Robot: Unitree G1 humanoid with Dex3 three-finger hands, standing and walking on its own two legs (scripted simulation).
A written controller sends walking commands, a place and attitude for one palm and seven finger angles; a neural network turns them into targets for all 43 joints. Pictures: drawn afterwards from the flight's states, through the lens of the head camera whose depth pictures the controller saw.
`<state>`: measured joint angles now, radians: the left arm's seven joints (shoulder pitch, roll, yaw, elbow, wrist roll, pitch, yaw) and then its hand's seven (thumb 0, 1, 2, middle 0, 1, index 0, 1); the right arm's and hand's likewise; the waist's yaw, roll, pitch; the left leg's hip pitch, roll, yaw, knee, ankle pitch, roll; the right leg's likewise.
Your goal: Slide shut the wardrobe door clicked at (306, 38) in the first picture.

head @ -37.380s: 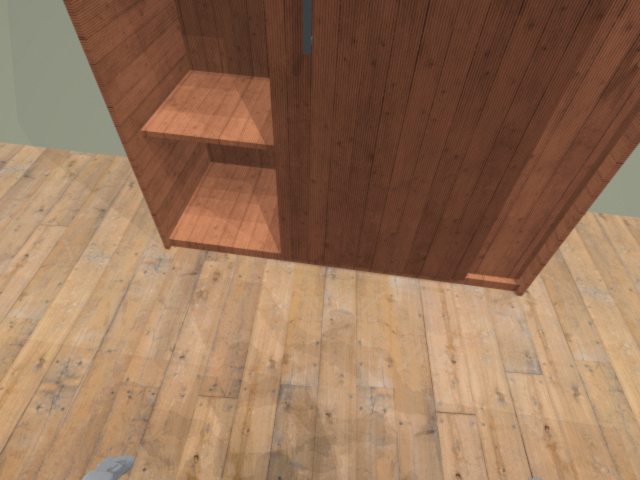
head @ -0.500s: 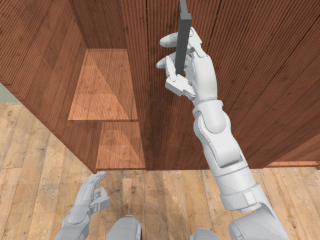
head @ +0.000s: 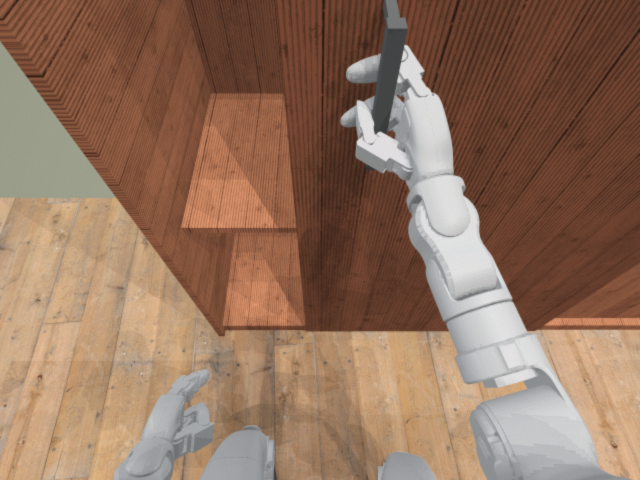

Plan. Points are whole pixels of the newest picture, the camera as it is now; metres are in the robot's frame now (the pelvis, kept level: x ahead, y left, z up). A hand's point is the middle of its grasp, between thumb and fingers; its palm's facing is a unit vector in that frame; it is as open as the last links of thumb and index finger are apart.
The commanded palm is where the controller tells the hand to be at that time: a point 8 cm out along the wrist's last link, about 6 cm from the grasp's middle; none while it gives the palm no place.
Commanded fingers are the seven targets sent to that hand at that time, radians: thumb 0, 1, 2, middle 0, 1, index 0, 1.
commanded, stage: stop walking and hold the door there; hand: right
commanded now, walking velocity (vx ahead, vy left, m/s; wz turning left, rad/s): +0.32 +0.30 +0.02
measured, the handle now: (380, 93) +0.47 -0.07 +0.19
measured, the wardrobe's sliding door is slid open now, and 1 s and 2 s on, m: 0.26 0.25 0.25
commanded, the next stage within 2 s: none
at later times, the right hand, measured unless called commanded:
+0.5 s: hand (351, 142) +0.42 -0.04 +0.17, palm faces +0.04 +0.99 -0.13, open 5.7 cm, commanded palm +0.40 -0.09 +0.17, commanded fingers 0.00 -0.90 -0.90 0.45 1.40 0.45 1.40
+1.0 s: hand (354, 143) +0.42 -0.04 +0.17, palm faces +0.00 +0.99 -0.14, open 5.6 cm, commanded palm +0.40 -0.09 +0.17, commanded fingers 0.00 -0.90 -0.90 0.45 1.40 0.45 1.40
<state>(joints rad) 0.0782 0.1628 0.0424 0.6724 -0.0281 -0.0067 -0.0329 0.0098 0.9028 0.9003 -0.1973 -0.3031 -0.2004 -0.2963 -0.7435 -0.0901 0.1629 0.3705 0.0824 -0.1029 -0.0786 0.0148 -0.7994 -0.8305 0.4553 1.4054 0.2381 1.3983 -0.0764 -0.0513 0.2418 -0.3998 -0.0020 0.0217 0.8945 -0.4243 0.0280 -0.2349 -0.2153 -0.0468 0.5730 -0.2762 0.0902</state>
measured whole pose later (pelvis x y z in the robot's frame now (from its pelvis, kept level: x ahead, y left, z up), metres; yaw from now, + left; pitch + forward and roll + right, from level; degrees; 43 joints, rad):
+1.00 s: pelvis +0.01 +0.06 +0.01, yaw +6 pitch +1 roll +0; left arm 0.18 0.20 -0.04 0.73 -0.01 -0.09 0.09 0.01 0.90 0.90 -0.20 -0.30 -0.21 -0.30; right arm -0.49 -0.23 -0.08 0.45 0.07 -0.11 -0.07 -0.01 -0.76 -0.79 0.45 1.41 0.32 1.40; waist 0.01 -0.03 -0.01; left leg -0.22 -0.01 -0.07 0.41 -0.20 -0.02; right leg -0.21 -0.03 -0.19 0.43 -0.23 -0.04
